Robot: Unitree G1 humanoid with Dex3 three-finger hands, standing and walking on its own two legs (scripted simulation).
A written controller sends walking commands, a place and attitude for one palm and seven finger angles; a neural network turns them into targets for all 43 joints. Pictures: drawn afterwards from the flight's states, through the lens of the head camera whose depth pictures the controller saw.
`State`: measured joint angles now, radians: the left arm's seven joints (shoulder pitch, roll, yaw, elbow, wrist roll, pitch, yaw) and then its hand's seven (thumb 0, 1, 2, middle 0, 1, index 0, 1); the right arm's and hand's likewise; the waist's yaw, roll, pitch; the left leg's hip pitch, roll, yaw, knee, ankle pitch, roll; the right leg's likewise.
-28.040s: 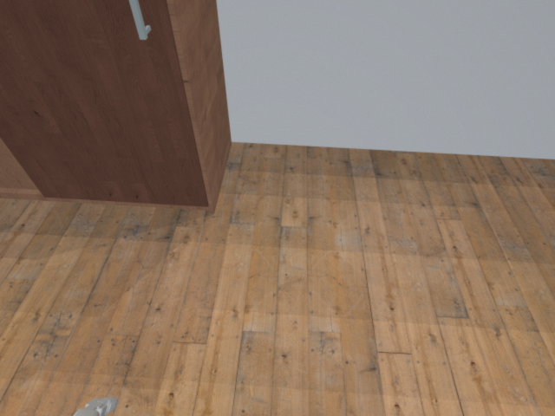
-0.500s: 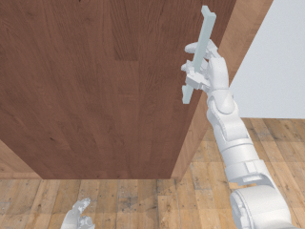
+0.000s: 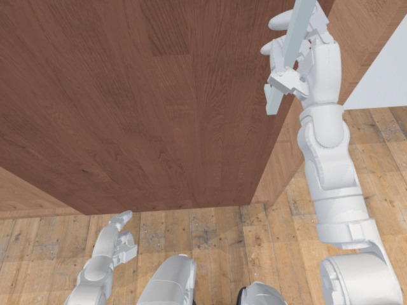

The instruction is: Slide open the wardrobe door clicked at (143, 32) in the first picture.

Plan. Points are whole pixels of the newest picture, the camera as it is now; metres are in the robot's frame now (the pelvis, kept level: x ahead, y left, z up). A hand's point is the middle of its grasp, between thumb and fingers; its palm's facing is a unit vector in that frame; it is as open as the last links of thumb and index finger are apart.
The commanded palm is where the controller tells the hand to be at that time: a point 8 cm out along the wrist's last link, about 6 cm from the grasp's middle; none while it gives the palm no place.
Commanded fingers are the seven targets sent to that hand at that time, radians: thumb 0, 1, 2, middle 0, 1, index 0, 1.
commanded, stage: step sideways, sliding the door along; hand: right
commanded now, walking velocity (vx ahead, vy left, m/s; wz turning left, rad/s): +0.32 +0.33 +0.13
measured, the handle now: (285, 47) +0.47 -0.11 +0.20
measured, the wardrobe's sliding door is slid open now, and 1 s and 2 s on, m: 0.10 0.34 0.57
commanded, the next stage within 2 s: none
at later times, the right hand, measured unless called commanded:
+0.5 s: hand (222, 71) +0.42 -0.01 +0.20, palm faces +0.23 +0.97 -0.04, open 5.8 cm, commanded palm +0.39 +0.01 +0.20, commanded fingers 0.00 -0.90 -0.90 0.45 1.40 0.45 1.40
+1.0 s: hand (100, 81) +0.41 +0.16 +0.20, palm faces +0.15 +0.99 -0.02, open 6.0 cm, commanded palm +0.38 +0.17 +0.20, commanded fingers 0.00 -0.90 -0.90 0.45 1.40 0.45 1.40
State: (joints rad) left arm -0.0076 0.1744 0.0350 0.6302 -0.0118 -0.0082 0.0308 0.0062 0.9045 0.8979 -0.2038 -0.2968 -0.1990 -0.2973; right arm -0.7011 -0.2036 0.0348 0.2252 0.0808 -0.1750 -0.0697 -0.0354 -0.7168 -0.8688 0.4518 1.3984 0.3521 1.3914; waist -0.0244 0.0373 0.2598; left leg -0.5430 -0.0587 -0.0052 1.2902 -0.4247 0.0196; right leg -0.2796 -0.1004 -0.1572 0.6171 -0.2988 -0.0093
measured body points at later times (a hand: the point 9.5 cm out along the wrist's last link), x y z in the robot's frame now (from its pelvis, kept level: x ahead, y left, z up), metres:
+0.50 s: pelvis +0.03 +0.16 -0.01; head +0.13 +0.15 +0.43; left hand +0.26 +0.38 -0.11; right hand +0.41 -0.06 +0.20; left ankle +0.07 +0.31 -0.70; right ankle +0.04 +0.03 -0.73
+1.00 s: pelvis +0.06 +0.29 +0.00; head +0.16 +0.29 +0.44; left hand +0.29 +0.50 -0.10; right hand +0.39 +0.11 +0.20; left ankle +0.10 +0.41 -0.71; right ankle +0.06 +0.18 -0.73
